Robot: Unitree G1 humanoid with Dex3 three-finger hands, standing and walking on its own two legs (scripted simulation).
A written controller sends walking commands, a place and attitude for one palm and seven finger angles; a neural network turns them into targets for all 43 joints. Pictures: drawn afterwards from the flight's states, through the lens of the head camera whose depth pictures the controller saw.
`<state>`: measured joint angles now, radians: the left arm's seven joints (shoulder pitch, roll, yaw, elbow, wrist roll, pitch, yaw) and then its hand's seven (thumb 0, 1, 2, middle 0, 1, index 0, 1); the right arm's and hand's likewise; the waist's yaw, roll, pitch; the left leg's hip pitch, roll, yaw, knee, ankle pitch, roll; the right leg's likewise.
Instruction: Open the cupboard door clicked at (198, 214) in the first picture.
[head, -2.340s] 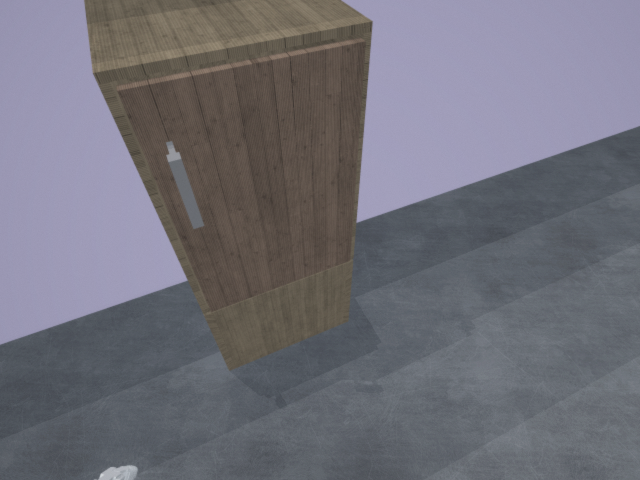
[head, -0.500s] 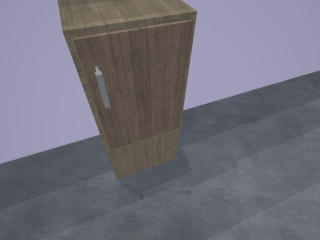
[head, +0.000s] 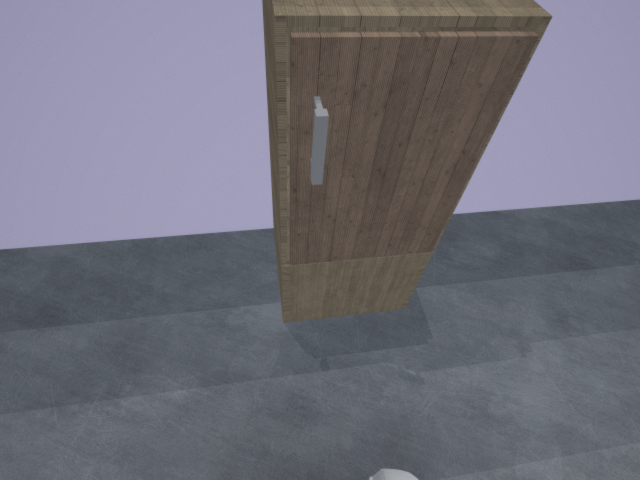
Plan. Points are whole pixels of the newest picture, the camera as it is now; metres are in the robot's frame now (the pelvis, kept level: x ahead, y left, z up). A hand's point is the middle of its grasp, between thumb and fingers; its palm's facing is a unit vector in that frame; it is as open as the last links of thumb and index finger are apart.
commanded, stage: turn to face it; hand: left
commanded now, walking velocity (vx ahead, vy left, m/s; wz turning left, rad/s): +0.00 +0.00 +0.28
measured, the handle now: (317, 142) +0.64 +0.04 +0.04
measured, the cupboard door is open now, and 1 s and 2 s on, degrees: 0 0 0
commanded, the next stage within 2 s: take the last steps up to it in 0.24 s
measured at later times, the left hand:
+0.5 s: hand out of the picture -0.01 +0.11 -0.16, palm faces +0.20 -0.95 -0.24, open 7.4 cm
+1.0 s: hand out of the picture +0.09 +0.08 -0.19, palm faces +0.11 -0.97 -0.20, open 7.4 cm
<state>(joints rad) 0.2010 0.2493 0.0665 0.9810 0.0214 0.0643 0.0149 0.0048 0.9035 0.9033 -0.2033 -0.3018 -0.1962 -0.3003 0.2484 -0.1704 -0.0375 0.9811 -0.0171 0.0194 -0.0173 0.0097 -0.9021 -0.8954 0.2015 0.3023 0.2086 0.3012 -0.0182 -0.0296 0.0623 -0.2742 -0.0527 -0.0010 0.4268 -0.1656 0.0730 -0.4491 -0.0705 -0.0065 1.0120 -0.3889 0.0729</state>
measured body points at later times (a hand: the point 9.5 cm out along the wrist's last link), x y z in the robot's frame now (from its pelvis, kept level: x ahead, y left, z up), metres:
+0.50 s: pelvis -0.01 -0.07 +0.00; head +0.00 -0.10 +0.45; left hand -0.02 +0.16 -0.14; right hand +0.06 -0.31 -0.16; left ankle -0.05 +0.08 -0.68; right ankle -0.02 -0.15 -0.74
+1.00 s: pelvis +0.07 -0.11 -0.02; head +0.10 -0.11 +0.43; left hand +0.08 +0.13 -0.17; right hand +0.04 -0.35 -0.18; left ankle -0.05 +0.06 -0.74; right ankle +0.16 -0.24 -0.75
